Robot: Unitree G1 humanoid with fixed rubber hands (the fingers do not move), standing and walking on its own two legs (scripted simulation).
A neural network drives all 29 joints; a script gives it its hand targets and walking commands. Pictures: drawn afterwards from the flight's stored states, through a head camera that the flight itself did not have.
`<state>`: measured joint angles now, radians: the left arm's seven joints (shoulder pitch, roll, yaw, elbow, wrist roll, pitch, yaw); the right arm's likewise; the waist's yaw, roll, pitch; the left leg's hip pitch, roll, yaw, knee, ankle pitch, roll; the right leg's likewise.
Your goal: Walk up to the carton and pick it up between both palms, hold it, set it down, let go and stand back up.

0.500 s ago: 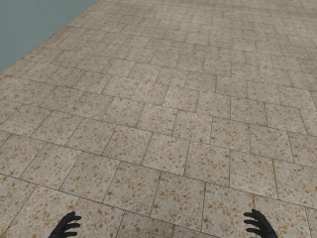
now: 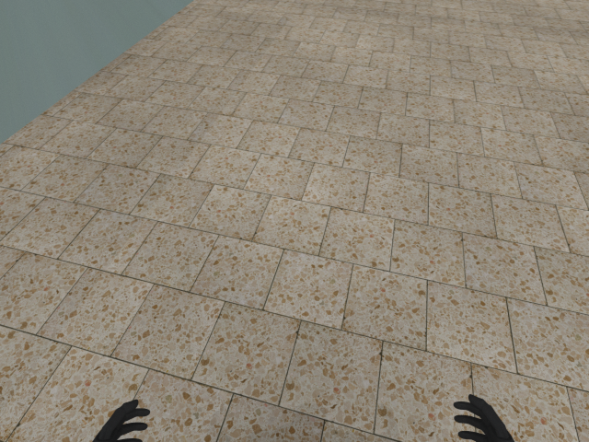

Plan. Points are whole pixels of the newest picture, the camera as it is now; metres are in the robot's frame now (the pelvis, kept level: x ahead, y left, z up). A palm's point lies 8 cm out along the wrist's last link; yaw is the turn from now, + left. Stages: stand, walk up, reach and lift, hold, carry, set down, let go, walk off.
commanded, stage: stand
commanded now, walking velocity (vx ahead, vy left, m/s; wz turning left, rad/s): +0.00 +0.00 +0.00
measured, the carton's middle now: out of the picture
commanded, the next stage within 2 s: none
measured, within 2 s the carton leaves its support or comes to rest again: neither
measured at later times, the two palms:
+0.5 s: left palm out of the picture +0.11 +0.27 -0.09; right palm out of the picture +0.12 -0.26 -0.09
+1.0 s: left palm out of the picture +0.10 +0.27 -0.09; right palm out of the picture +0.11 -0.26 -0.09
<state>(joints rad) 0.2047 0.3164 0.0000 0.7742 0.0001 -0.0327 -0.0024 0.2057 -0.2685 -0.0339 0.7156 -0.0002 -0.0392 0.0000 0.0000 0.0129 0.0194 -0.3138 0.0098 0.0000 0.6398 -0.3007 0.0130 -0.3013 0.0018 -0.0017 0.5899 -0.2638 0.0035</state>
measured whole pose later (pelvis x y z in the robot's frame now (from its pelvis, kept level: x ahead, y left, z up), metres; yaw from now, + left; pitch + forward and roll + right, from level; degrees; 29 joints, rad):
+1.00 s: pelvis +0.00 +0.00 +0.01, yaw +0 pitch -1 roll -1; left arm 0.20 0.32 0.00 0.85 0.00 -0.03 -0.01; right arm 0.21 -0.27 -0.03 0.79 0.00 -0.04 0.00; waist 0.00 0.02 0.00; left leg -0.29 0.01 0.00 0.55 -0.25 0.01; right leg -0.27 0.00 0.00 0.50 -0.22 0.00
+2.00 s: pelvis +0.01 +0.00 +0.01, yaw +0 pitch -1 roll -1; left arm 0.20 0.32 0.00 0.89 0.00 -0.03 -0.01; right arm 0.21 -0.27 -0.03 0.84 0.00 -0.04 0.00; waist 0.00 0.02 0.00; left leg -0.25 0.01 0.00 0.50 -0.24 0.01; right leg -0.24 0.00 0.00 0.45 -0.20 0.00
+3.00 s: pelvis +0.01 -0.01 +0.01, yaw +0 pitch -1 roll -1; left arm 0.20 0.32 0.00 0.90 0.00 -0.03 -0.01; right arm 0.21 -0.27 -0.03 0.85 0.00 -0.04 0.00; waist 0.00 0.03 0.01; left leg -0.24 0.01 0.00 0.48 -0.23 0.01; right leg -0.23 0.00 0.00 0.44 -0.20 0.00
